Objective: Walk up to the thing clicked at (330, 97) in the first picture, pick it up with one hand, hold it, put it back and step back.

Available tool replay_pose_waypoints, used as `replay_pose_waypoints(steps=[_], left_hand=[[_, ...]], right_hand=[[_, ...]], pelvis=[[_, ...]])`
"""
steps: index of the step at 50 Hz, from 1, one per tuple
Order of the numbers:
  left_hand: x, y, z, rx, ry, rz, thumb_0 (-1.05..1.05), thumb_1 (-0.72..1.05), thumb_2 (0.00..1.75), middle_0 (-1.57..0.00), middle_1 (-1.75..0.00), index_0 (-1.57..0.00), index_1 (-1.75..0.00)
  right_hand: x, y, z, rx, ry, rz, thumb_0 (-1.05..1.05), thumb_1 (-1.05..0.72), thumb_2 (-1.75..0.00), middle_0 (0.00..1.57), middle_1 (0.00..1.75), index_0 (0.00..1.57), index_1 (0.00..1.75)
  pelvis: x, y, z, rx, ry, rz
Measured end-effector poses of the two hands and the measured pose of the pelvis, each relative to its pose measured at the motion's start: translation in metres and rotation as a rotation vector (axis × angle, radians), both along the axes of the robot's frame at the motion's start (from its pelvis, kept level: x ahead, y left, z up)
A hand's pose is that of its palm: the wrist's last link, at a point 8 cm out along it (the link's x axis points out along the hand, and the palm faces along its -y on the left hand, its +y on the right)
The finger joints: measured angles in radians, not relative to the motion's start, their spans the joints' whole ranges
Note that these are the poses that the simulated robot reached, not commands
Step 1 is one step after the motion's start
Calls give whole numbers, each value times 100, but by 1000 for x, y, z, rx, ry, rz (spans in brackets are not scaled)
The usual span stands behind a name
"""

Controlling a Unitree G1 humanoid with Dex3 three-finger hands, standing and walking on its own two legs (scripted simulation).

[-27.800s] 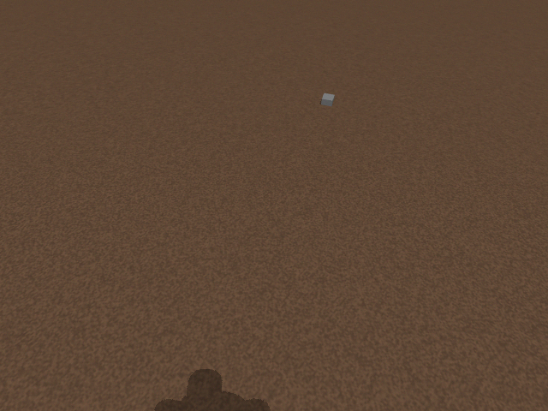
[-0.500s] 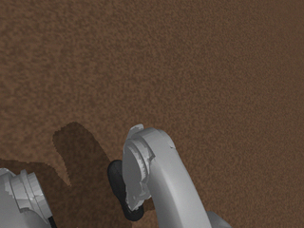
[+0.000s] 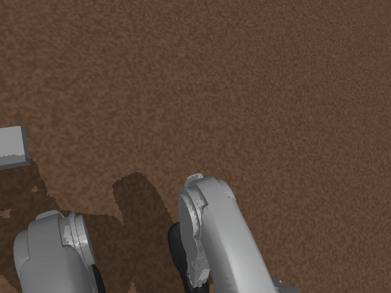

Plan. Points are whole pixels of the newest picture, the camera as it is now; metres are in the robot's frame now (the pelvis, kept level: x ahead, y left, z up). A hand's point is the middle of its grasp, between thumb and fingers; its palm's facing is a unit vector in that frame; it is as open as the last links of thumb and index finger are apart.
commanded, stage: withdraw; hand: left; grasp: from above
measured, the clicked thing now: (6, 148) +0.47 +0.29 -0.30
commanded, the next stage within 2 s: home in 0.58 s
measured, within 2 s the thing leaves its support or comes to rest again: neither
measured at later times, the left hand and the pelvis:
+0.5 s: hand out of the picture +0.42 +0.30 -0.15, palm faces -0.43 -0.07 -0.90, open 14.1 cm; pelvis -0.03 -0.01 +0.01, yaw +5 degrees
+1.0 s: hand out of the picture +0.44 +0.29 -0.09, palm faces -0.36 -0.28 -0.89, open 11.4 cm; pelvis -0.01 +0.00 +0.05, yaw +6 degrees
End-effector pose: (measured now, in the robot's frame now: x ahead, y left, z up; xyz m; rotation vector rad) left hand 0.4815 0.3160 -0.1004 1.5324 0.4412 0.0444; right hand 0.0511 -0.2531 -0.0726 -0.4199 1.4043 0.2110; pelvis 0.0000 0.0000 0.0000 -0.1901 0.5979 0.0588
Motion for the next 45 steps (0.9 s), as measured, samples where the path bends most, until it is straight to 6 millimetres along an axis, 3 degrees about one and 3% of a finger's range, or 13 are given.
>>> replay_pose_waypoints(steps=[4,8,13,19,25,30,37,45], left_hand=[[-10,7,38,13,122,40,0,-54,100,-8,-101,-8,-101],[-25,1,56,-38,255,20,0,-54,101,-8,-102,-8,-102],[-48,-16,53,-125,330,-75,0,-54,102,-8,-102,-8,-103],[-64,-25,28,-141,287,-201,0,-54,102,-8,-102,-8,-103],[-55,-14,9,-90,186,-207,0,-53,102,-9,-102,-9,-102],[-33,-2,14,-37,122,-141,0,-52,101,-9,-102,-10,-102],[-5,-3,30,-18,162,-68,0,-49,99,-10,-101,-11,-101],[-14,-18,31,-147,238,-56,0,-23,95,-20,-80,-20,-80]], right_hand=[[11,-4,-4,23,-35,-54,0,-92,-90,20,29,20,30],[18,-9,2,10,-63,-67,0,-92,-90,20,29,20,30],[18,-19,15,-65,-61,-46,0,-92,-90,20,29,20,30],[12,-34,25,-186,-51,-24,0,-91,-90,20,29,20,30],[4,-34,16,-245,-49,-34,0,-91,-90,20,29,20,30],[-7,-18,3,-216,-24,-62,0,-91,-90,20,29,20,30],[-21,6,-6,-130,34,-131,0,-91,-90,20,29,21,30],[-25,6,7,-95,70,-158,0,-90,-89,20,29,21,30]], pelvis=[[-4,-1,14,28,-1,17],[-13,-2,30,49,-23,37],[-21,-6,40,61,-36,52],[-25,-9,31,59,-50,54],[-26,-6,11,52,-58,55],[-22,-2,6,47,-29,54],[-13,1,15,43,23,49],[-8,-1,32,44,27,50]])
